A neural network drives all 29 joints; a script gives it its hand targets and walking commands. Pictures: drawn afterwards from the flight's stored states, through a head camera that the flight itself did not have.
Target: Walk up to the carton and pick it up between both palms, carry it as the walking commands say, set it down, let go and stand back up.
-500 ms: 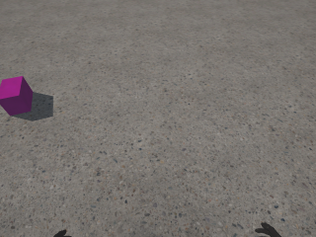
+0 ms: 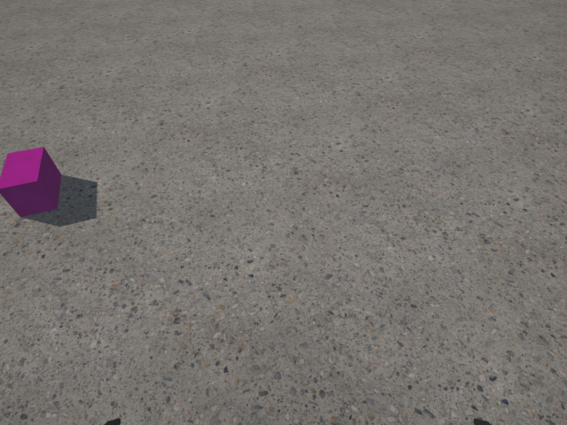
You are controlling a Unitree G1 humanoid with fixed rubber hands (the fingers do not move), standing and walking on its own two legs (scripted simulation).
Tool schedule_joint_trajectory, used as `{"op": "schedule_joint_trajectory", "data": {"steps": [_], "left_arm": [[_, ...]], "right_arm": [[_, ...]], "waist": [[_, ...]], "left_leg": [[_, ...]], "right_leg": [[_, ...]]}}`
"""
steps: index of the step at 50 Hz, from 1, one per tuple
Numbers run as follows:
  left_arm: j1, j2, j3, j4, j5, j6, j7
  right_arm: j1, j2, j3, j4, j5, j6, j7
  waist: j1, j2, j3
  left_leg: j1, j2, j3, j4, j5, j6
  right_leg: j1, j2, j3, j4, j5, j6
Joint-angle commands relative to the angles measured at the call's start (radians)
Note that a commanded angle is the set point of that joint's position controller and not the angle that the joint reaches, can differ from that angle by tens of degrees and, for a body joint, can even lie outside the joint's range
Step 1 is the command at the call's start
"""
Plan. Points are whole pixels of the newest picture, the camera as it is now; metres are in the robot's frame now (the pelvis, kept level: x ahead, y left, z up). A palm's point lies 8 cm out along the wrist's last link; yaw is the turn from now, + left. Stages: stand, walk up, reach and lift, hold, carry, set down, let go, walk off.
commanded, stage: stand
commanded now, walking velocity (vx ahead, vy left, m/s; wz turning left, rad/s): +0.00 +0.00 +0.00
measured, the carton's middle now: (32, 181) +1.34 +1.28 -0.68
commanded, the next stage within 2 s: walk up in 0.38 s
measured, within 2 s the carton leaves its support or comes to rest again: neither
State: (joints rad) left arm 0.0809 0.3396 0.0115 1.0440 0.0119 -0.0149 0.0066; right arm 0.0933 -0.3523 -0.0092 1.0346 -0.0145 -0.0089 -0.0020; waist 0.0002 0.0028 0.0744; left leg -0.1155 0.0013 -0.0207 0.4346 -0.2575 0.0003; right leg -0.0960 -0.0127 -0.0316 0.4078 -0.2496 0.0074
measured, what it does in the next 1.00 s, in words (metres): lifts its right foot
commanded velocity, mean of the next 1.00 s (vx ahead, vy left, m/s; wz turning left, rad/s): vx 0.13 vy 0.04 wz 0.22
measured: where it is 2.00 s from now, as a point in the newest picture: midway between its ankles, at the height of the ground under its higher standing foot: (200, 402)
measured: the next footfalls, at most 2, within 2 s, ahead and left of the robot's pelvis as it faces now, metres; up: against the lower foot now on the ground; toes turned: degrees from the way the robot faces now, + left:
right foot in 1.10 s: +0.13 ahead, -0.05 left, +0.00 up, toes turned +13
left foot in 1.56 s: +0.27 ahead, +0.37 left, +0.00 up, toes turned +36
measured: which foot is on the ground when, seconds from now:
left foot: down 0.00-1.00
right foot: down 0.00-0.74, up 0.76-1.00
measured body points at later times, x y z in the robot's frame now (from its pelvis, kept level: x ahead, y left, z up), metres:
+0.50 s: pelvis +0.00 +0.00 +0.00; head +0.00 +0.01 +0.45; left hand +0.09 +0.30 -0.13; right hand +0.10 -0.29 -0.12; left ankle -0.01 +0.12 -0.74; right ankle -0.01 -0.12 -0.74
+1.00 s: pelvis +0.02 +0.05 -0.01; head +0.04 +0.05 +0.43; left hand +0.05 +0.33 -0.15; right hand +0.11 -0.19 -0.16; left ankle +0.00 +0.11 -0.74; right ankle +0.03 -0.08 -0.71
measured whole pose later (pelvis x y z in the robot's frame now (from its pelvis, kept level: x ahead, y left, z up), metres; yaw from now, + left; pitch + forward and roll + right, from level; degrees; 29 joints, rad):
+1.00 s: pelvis +0.02 +0.05 -0.01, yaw +14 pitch -1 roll +1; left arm 0.17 0.24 0.03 0.96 0.03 0.02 0.00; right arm 0.27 -0.24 -0.03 0.93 -0.02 0.03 0.04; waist -0.05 0.01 0.06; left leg -0.24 -0.12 0.02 0.55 -0.29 0.11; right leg -0.38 -0.08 -0.03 0.90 -0.46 0.07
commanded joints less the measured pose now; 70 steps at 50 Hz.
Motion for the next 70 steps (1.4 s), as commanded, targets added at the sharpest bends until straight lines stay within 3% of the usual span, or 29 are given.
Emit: {"op": "schedule_joint_trajectory", "data": {"steps": [1,5,8,28,29,30,31,33,36,37,38,39,40,41,42,45,48,50,51,52,54,55,56,57,58,60,62,63,70], "left_arm": [[-0.063,0.201,0.036,-0.067,0.000,-0.021,0.005],[-0.052,0.195,0.038,-0.045,0.001,-0.015,0.005],[-0.051,0.188,0.035,-0.049,0.003,-0.013,0.004],[-0.041,0.188,0.034,-0.043,-0.002,-0.014,0.006],[0.192,0.204,0.049,-0.046,0.018,0.031,0.059],[0.101,0.208,0.069,-0.066,0.000,0.034,0.047],[0.065,0.195,0.065,-0.084,-0.002,0.044,0.043],[0.063,0.166,0.067,-0.101,0.009,0.051,0.039],[-0.003,0.144,0.076,-0.166,0.021,0.061,0.028],[-0.005,0.102,0.069,-0.196,0.018,0.057,0.021],[-0.066,0.075,0.063,-0.242,0.016,0.065,0.021],[-0.064,0.089,0.085,-0.248,0.020,0.062,0.022],[-0.008,0.091,0.068,-0.228,0.026,0.049,0.015],[-0.041,0.095,0.067,-0.196,0.025,0.049,0.016],[-0.045,0.073,0.061,-0.197,0.025,0.048,0.013],[-0.023,0.057,0.064,-0.193,0.025,0.014,0.001],[-0.071,0.042,0.055,-0.204,0.022,-0.002,-0.001],[-0.054,0.014,0.047,-0.217,0.019,-0.015,0.001],[-0.036,0.016,0.045,-0.222,0.015,-0.018,0.000],[-0.016,0.019,0.049,-0.226,0.011,-0.017,0.003],[0.087,0.003,0.055,-0.195,0.005,-0.021,0.009],[0.172,0.022,0.056,-0.183,0.006,-0.028,0.015],[0.314,0.073,0.070,-0.135,0.009,-0.033,0.033],[0.458,0.213,0.113,-0.110,0.029,-0.033,0.055],[0.481,0.268,0.113,-0.111,0.023,-0.017,0.072],[0.353,0.139,0.085,-0.163,0.034,-0.030,0.064],[0.325,0.074,0.072,-0.159,0.018,-0.039,0.056],[0.346,0.061,0.069,-0.156,0.009,-0.042,0.050],[0.324,0.060,0.069,-0.158,0.013,-0.044,0.011]], "right_arm": [[-0.052,-0.195,-0.033,-0.048,0.000,-0.020,-0.005],[-0.064,-0.185,-0.035,-0.055,0.001,-0.017,-0.010],[-0.056,-0.215,-0.034,-0.047,0.002,-0.019,-0.012],[-0.071,-0.204,-0.033,-0.025,0.005,-0.019,-0.014],[-0.023,-0.167,-0.023,-0.196,-0.013,0.029,0.045],[-0.041,-0.072,-0.042,-0.110,0.008,0.049,0.031],[0.015,-0.072,-0.049,-0.115,0.012,0.051,0.023],[0.019,-0.056,-0.051,-0.148,0.017,0.051,0.030],[0.130,-0.062,-0.050,-0.145,0.018,0.049,0.038],[0.173,-0.156,-0.068,-0.132,0.010,0.045,0.029],[0.211,-0.237,-0.093,-0.127,-0.003,0.040,0.022],[0.233,-0.229,-0.108,-0.130,-0.001,0.037,0.019],[0.224,-0.211,-0.106,-0.141,-0.005,0.035,0.039],[0.099,-0.172,-0.084,-0.189,-0.011,0.046,0.052],[0.052,-0.128,-0.073,-0.209,-0.016,0.053,0.055],[0.150,-0.112,-0.070,-0.180,-0.002,0.030,0.033],[0.216,-0.108,-0.074,-0.161,-0.010,0.016,0.030],[0.231,-0.084,-0.071,-0.148,-0.013,0.008,0.029],[0.224,-0.092,-0.076,-0.161,-0.010,0.004,0.029],[0.225,-0.103,-0.077,-0.145,-0.011,0.005,0.035],[0.170,-0.074,-0.071,-0.149,-0.014,0.007,0.041],[0.103,-0.097,-0.078,-0.181,-0.008,0.008,0.042],[0.060,-0.047,-0.062,-0.208,-0.006,0.000,0.053],[-0.008,0.019,-0.038,-0.259,-0.011,-0.013,0.062],[0.004,-0.019,-0.048,-0.277,-0.020,-0.007,0.064],[0.002,-0.004,-0.062,-0.243,-0.020,0.001,0.075],[0.063,0.005,-0.074,-0.231,-0.020,0.017,0.082],[0.094,0.022,-0.065,-0.228,-0.020,0.024,0.085],[-0.068,0.070,-0.017,-0.301,0.003,0.039,0.118]], "waist": [[0.004,0.006,-0.100],[0.006,-0.048,-0.076],[0.002,0.023,-0.093],[0.003,-0.013,-0.108],[0.068,0.130,-0.145],[0.034,-0.189,-0.006],[0.010,-0.246,0.002],[0.019,-0.206,-0.006],[-0.048,-0.117,-0.054],[-0.063,0.096,-0.085],[-0.082,0.283,-0.077],[-0.063,0.207,-0.067],[-0.080,0.264,-0.148],[-0.079,0.293,-0.088],[-0.074,0.309,-0.008],[-0.057,0.104,-0.094],[-0.092,0.015,-0.026],[-0.095,0.044,-0.016],[-0.088,-0.003,-0.017],[-0.081,0.046,-0.029],[-0.030,-0.026,-0.054],[0.018,-0.002,-0.048],[0.092,-0.105,-0.097],[0.169,-0.334,-0.135],[0.159,-0.240,-0.126],[0.080,-0.088,0.011],[0.044,-0.085,-0.012],[0.038,-0.148,-0.053],[0.018,-0.206,0.158]], "left_leg": [[-0.002,0.112,-0.082,-0.092,0.274,0.039],[-0.003,0.121,-0.090,-0.114,0.223,0.042],[0.007,0.117,-0.091,-0.115,0.233,0.039],[0.008,0.124,-0.099,-0.112,0.295,0.033],[-0.277,-0.011,-0.039,0.150,-0.056,-0.042],[-0.316,0.020,0.028,0.239,0.037,-0.021],[-0.299,0.040,0.018,0.306,-0.185,-0.015],[-0.307,0.034,0.060,0.338,-0.281,-0.030],[-0.085,0.043,0.052,0.109,-0.018,0.003],[-0.024,0.184,-0.177,-0.010,0.146,0.061],[0.001,0.354,-0.506,-0.126,0.302,0.167],[-0.021,0.369,-0.531,-0.154,0.286,0.172],[-0.011,0.302,-0.481,-0.246,-0.382,0.221],[-0.082,0.239,-0.449,-0.255,-0.550,0.190],[-0.132,0.194,-0.390,-0.275,-0.521,0.177],[-0.092,0.212,-0.421,-0.261,-0.420,0.192],[-0.031,0.231,-0.467,-0.265,-0.336,0.228],[-0.042,0.220,-0.446,-0.260,-0.281,0.230],[-0.047,0.218,-0.449,-0.249,-0.235,0.231],[-0.072,0.210,-0.451,-0.245,-0.232,0.235],[-0.196,0.183,-0.434,-0.221,-0.284,0.215],[-0.302,0.151,-0.379,-0.155,-0.298,0.193],[-0.504,0.032,-0.252,0.002,-0.250,0.108],[-0.732,-0.089,-0.089,0.406,-0.179,0.052],[-0.805,-0.014,-0.095,0.613,-0.209,0.015],[-0.746,0.034,-0.101,0.756,-0.110,0.003],[-0.723,0.047,-0.089,0.825,-0.032,-0.010],[-0.702,0.046,-0.056,0.837,0.004,-0.014],[-0.542,0.069,0.074,0.483,0.139,-0.047]], "right_leg": [[0.028,-0.110,0.084,-0.083,0.241,-0.034],[0.023,-0.110,0.080,-0.096,0.213,-0.032],[0.038,-0.110,0.087,-0.110,0.210,-0.030],[0.048,-0.117,0.076,-0.117,0.244,-0.029],[0.207,-0.294,0.260,-0.083,-0.127,-0.082],[0.068,-0.353,0.116,-0.056,0.151,-0.096],[0.037,-0.352,0.055,-0.045,0.316,-0.109],[-0.029,-0.338,0.059,-0.020,0.450,-0.125],[-0.198,-0.276,-0.042,0.158,0.087,-0.061],[-0.294,-0.135,-0.138,0.371,-0.057,-0.002],[-0.466,0.005,-0.076,0.595,-0.397,0.051],[-0.477,-0.017,0.028,0.725,-0.398,0.051],[-0.441,-0.080,0.054,0.749,-0.329,0.033],[-0.454,-0.078,0.023,0.741,-0.291,0.054],[-0.463,-0.076,-0.015,0.685,-0.261,0.067],[-0.404,-0.077,0.006,0.636,-0.193,0.074],[-0.457,-0.086,0.021,0.464,-0.208,0.068],[-0.431,-0.087,0.011,0.372,-0.188,0.065],[-0.412,-0.078,0.009,0.332,-0.168,0.056],[-0.348,-0.074,-0.007,0.293,-0.157,0.063],[-0.179,-0.053,-0.024,0.176,-0.088,0.050],[-0.044,-0.072,-0.008,0.070,-0.019,0.032],[0.240,-0.163,0.104,-0.082,-0.099,-0.014],[0.427,-0.483,0.494,-0.213,-0.274,-0.082],[0.396,-0.607,0.607,-0.209,-0.233,-0.125],[0.173,-0.514,0.409,-0.166,-0.014,-0.146],[0.184,-0.414,0.195,-0.103,0.307,-0.095],[0.208,-0.382,0.091,-0.067,0.441,-0.053],[-0.073,-0.290,-0.095,-0.230,0.340,-0.017]]}}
